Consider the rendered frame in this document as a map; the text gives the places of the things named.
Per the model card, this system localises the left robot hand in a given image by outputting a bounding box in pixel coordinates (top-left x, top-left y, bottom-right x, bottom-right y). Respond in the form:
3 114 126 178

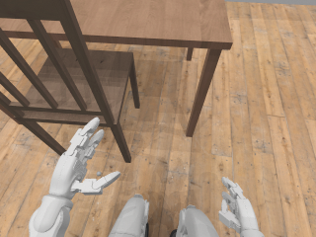
48 117 121 200

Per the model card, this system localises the left robot forearm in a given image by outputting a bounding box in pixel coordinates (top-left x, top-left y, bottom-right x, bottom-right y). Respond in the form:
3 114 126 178
29 194 74 237

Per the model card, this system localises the left robot shin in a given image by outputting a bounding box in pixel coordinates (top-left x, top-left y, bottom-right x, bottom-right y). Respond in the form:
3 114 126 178
134 194 146 237

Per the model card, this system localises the right robot shin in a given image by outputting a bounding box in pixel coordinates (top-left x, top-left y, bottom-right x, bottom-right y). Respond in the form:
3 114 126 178
176 204 196 237

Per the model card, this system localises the robot shin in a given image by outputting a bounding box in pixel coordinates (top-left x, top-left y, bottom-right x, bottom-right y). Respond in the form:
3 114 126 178
134 194 146 237
176 204 196 237

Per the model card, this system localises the table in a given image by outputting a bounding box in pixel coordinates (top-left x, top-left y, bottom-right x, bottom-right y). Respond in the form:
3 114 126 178
0 0 233 137

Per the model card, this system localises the right robot hand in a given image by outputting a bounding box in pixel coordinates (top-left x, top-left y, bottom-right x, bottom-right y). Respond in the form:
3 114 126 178
218 177 259 235

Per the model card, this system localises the chair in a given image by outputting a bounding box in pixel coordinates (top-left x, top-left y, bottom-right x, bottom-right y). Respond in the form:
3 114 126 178
0 0 140 163

